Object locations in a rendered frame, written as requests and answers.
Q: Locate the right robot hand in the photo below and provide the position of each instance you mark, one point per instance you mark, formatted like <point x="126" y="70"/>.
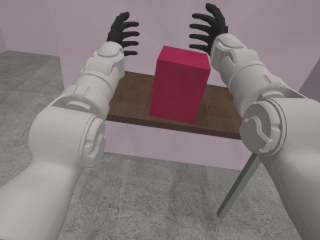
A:
<point x="218" y="27"/>

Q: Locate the robot left forearm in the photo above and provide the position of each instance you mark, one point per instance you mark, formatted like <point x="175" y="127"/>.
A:
<point x="95" y="85"/>

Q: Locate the table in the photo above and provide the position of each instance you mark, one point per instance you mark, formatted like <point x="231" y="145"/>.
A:
<point x="216" y="116"/>

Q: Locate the carton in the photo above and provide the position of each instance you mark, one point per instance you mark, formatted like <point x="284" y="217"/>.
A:
<point x="179" y="84"/>

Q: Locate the robot right forearm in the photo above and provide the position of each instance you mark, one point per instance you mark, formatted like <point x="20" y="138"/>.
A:
<point x="245" y="76"/>

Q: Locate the robot right upper arm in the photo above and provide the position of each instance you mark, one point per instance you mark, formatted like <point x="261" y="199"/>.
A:
<point x="285" y="135"/>

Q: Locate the left robot hand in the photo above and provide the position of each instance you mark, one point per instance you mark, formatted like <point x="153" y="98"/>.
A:
<point x="117" y="35"/>

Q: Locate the robot left upper arm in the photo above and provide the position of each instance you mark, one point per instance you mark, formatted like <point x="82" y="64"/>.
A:
<point x="63" y="143"/>

